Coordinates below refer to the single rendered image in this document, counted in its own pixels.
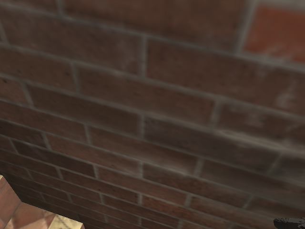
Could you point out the right robot hand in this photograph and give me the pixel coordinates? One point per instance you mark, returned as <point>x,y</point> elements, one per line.
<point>289,223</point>

